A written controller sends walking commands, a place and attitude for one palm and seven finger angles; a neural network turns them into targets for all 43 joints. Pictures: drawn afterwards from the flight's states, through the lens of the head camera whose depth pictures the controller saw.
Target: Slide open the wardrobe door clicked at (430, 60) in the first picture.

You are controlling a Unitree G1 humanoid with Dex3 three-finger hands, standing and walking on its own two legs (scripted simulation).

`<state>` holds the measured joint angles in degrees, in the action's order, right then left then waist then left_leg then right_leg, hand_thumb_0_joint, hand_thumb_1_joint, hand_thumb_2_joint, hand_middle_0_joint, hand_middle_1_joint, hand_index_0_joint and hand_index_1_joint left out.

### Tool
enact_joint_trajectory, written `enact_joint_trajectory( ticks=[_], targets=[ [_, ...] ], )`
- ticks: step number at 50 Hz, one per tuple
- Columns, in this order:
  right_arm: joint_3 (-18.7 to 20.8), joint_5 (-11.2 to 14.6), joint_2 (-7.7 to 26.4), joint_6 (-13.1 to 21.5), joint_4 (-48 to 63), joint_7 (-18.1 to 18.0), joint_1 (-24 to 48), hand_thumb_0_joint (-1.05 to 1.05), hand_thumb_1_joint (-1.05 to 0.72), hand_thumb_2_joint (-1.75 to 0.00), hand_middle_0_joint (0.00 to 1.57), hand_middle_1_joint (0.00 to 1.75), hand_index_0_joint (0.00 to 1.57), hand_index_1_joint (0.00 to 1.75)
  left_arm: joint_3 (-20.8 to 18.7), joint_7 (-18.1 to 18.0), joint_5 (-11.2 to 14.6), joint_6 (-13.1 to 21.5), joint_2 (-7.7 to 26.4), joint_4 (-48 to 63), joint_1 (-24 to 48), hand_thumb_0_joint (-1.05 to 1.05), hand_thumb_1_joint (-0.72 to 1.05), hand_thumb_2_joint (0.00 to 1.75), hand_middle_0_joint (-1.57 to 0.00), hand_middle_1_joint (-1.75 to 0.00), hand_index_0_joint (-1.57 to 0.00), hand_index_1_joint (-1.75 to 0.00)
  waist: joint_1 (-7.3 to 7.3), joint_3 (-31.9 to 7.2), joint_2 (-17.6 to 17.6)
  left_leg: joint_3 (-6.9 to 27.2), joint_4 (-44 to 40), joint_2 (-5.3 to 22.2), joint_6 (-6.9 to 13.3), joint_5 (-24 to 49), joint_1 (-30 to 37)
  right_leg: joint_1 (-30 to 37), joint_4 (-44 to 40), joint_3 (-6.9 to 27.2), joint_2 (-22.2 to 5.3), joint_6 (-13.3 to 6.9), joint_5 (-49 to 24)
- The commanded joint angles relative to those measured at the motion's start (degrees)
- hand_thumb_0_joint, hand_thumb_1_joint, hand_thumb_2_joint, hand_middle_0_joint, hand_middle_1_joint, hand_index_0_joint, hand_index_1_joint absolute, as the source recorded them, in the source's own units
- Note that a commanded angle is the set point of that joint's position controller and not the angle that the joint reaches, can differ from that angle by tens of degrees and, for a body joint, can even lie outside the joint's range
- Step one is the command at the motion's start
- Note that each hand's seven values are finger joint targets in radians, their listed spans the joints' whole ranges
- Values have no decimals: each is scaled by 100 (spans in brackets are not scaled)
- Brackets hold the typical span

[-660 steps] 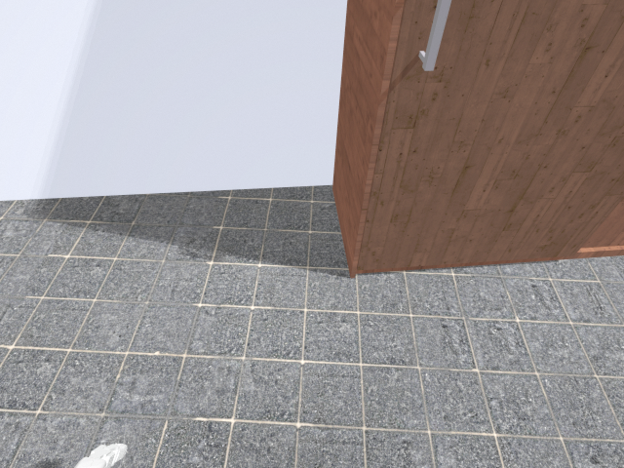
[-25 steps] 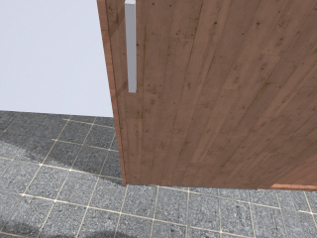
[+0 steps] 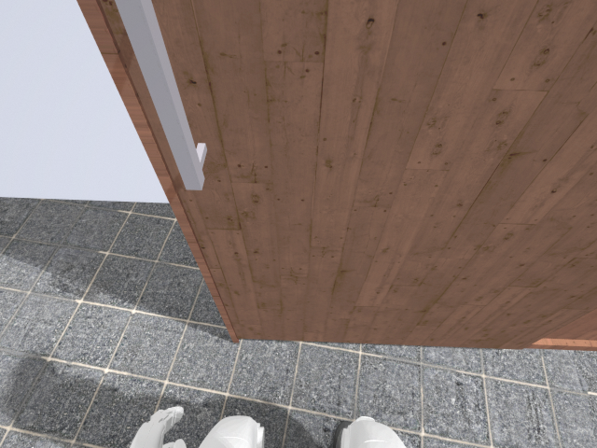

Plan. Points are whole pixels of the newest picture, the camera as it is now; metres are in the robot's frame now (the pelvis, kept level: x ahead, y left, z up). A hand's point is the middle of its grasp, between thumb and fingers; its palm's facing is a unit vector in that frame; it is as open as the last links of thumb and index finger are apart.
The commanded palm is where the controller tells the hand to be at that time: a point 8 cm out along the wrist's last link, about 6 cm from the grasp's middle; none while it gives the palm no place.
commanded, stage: come to a stop and stand still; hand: left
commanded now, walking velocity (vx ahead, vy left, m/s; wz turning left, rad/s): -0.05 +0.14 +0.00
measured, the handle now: (175, 96) +0.43 +0.14 +0.23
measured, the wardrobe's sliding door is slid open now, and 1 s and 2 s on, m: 0.00 0.00 0.00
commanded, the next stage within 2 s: look again from close up in 1.24 s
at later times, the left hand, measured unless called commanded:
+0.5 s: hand out of the picture -0.07 +0.24 -0.16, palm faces +0.00 -0.99 -0.17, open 7.3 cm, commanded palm none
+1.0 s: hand out of the picture -0.04 +0.14 -0.16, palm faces +0.01 -0.98 -0.18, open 7.2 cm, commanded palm none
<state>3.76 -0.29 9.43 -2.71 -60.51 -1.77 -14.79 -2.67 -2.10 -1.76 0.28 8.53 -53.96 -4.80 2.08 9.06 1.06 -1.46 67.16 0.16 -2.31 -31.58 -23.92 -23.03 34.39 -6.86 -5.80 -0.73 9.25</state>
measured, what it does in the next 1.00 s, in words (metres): steps on the spot: left foot, then right foot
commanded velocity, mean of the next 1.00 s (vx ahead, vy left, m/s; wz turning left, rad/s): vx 0.05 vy -0.05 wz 0.00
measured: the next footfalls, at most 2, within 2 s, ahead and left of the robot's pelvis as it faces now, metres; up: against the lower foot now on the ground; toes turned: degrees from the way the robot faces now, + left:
left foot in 0.18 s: +0.00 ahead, +0.13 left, +0.00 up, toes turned +0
right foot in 0.68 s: -0.04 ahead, -0.11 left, +0.00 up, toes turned -6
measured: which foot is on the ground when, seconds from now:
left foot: up 0.00-0.16, down 0.18-1.00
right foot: down 0.00-0.18, up 0.20-0.66, down 0.68-1.00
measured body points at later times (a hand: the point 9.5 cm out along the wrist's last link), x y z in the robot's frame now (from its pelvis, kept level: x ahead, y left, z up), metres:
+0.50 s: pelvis -0.04 +0.05 +0.02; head -0.04 +0.08 +0.47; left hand -0.07 +0.29 -0.15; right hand -0.06 -0.17 -0.12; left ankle -0.03 +0.14 -0.72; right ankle -0.09 -0.08 -0.66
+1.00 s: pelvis -0.05 -0.03 +0.02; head -0.05 -0.03 +0.47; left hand -0.04 +0.19 -0.14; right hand -0.09 -0.23 -0.15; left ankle -0.03 +0.14 -0.72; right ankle -0.08 -0.11 -0.72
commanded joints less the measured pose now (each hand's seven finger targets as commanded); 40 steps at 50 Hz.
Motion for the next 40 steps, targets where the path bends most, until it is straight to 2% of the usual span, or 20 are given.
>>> enact_joint_trajectory(
  ticks=[1, 5, 7, 8, 9, 10, 11, 12, 15, 21, 25, 27, 29, 31, 32, 33, 34, 35, 37, 40],
  targets=[
    [70, -75, 147, -90, 288, 106, -617, 0, -90, -90, 20, 30, 20, 30, -324, -124, -18, -81, 1200, 282, -427, 0, 90, 90, -20, -30, -20, -30, -199, -1259, 881, 96, -213, 171, -73, 528, 262, 252, -1491, 1116, -1579, -844, -1501],
    [59, -75, 191, 42, 386, 149, -675, 0, -90, -90, 20, 30, 20, 30, -354, -70, -95, -172, 1248, 401, -325, 0, 90, 90, -20, -30, -20, -30, -208, -1223, 995, -95, -1827, 142, 38, 487, 810, 8, -1785, 1386, -1346, -695, 907],
    [41, -57, 233, 132, 295, 139, -1130, 0, -90, -90, 20, 30, 20, 30, -328, -23, -45, -246, 1206, 430, -256, 0, 90, 90, -20, -30, -20, -30, 77, -1185, 756, -362, -3468, -20, 118, 1126, 1816, -591, -1483, 1172, -1012, -342, 1758],
    [58, -68, 435, 180, 295, 115, -1271, 0, -90, -90, 20, 30, 20, 30, -256, 11, 14, -295, 971, 454, -344, 0, 90, 90, -20, -30, -20, -30, 127, -1155, -40, 7, -4357, 195, 170, 938, 2005, -843, -774, 827, -544, -79, 2159],
    [142, -141, 925, 231, 461, 79, -1039, 0, -90, -90, 20, 30, 20, 30, -181, 29, 100, -336, 547, 525, -413, 0, 90, 90, -20, -30, -20, -30, 156, -699, -1927, 1892, -5559, 1481, 522, -446, 1264, -1396, 759, 267, 234, 266, 2236],
    [119, -180, 1136, 215, 791, 30, -383, 0, -90, -90, 20, 30, 20, 30, -157, 27, 85, -354, 504, 523, -342, 0, 90, 90, -20, -30, -20, -30, 26, -225, -2168, 2379, -6197, 2050, 778, -889, -147, -878, 1499, 675, 382, 286, 1954],
    [55, -219, 1072, 252, 883, -6, 138, 0, -90, -90, 20, 30, 20, 30, -198, 76, 64, -353, 599, 389, -459, 0, 90, 90, -20, -30, -20, -30, -199, -139, -1796, 2171, -6367, 1924, 920, -1035, -637, -528, 1871, 990, 302, 257, 1483],
    [30, -209, 978, 314, 844, -32, 325, 0, -90, -90, 20, 30, 20, 30, -230, 112, 2, -347, 627, 201, -637, 0, 90, 90, -20, -30, -20, -30, -319, -235, -1540, 1847, -6155, 1604, 752, -617, -404, -499, 2263, 1089, 399, 254, 1096],
    [-66, -122, 718, 408, 729, -70, 97, 0, -90, -90, 20, 30, 20, 30, -156, 200, -11, -244, 508, -197, -1219, 0, 90, 90, -20, -30, -20, -30, -360, -352, -728, 1079, -5832, 1281, 632, 388, 737, -977, 2746, 908, 484, 299, 547],
    [-66, -132, 599, 453, 265, -129, -961, 0, -90, -90, 20, 30, 20, 30, -106, 200, -7, -172, 514, -263, -1033, 0, 90, 90, -20, -30, -20, -30, 67, -418, -506, 1301, -5786, 1689, 914, 1505, 2032, -1229, 2079, 818, 265, 388, 913],
    [-69, -156, 667, 428, 66, -154, -1061, 0, -90, -90, 20, 30, 20, 30, -25, 201, 23, -210, 391, -310, -1005, 0, 90, 90, -20, -30, -20, -30, 116, -587, -865, 1177, -5558, 1749, 1064, 2564, 2049, -561, 1117, 657, 200, 361, 1425],
    [-55, -164, 731, 399, -4, -135, -1001, 0, -90, -90, 20, 30, 20, 30, 11, 192, 55, -202, 289, -375, -1081, 0, 90, 90, -20, -30, -20, -30, 96, -811, -1002, 1081, -5464, 1701, 1052, 2541, 1877, 5, 574, 539, 259, 316, 1608],
    [-54, -147, 720, 379, -89, -105, -868, 0, -90, -90, 20, 30, 20, 30, 40, 161, 83, -162, 194, -542, -1323, 0, 90, 90, -20, -30, -20, -30, -22, -928, -1032, 1007, -5379, 1572, 976, 2381, 1637, 510, 14, 446, 336, 267, 1392],
    [-62, -91, 643, 380, -167, -84, -832, 0, -90, -90, 20, 30, 20, 30, 39, 125, 93, -85, 197, -727, -1659, 0, 90, 90, -20, -30, -20, -30, -237, -1078, -609, 741, -4953, 1324, 711, 2414, 1244, 1413, -1215, 353, 353, 277, 329],
    [-89, -48, 457, 388, -228, -62, -883, 0, -90, -90, 20, 30, 20, 30, 37, 81, 88, -35, 297, -813, -1735, 0, 90, 90, -20, -30, -20, -30, -242, -1086, -232, 485, -4749, 1061, 479, 2195, 893, 1881, -1542, 566, 175, 261, -1],
    [-149, -11, 218, 393, -230, -34, -868, 0, -90, -90, 20, 30, 20, 30, 39, 33, 101, 14, 466, -855, -1765, 0, 90, 90, -20, -30, -20, -30, -258, -1017, 209, 101, -4423, 769, 253, 1932, 541, 2124, -1683, 1003, -304, 121, 73],
    [-232, -16, 1, 380, -226, -7, -801, 0, -90, -90, 20, 30, 20, 30, 50, 15, 124, 45, 598, -899, -1672, 0, 90, 90, -20, -30, -20, -30, -205, -759, 626, -187, -4303, 512, 106, 1544, 501, 1745, -1880, 1233, -683, -80, 153],
    [-264, -37, -111, 356, -243, 29, -810, 0, -90, -90, 20, 30, 20, 30, 72, 12, 132, 45, 659, -866, -1524, 0, 90, 90, -20, -30, -20, -30, -139, -489, 474, -190, -4305, 436, 85, 1567, 734, 1213, -1996, 1209, -799, -185, 404],
    [-264, -95, -106, 306, -411, 21, -902, 0, -90, -90, 20, 30, 20, 30, 86, 4, 137, 98, 543, -905, -1401, 0, 90, 90, -20, -30, -20, -30, -101, -403, 843, -263, -4194, 485, 47, 1954, 1124, 823, -1974, 1084, -436, -181, 463],
    [-272, -92, -95, 291, -536, 4, -1020, 0, -90, -90, 20, 30, 20, 30, 124, -1, 142, 74, 415, -924, -1385, 0, 90, 90, -20, -30, -20, -30, -90, -155, 326, -180, -4306, 603, 45, 2284, 1234, 696, -1958, 944, -259, -146, 453]
  ],
)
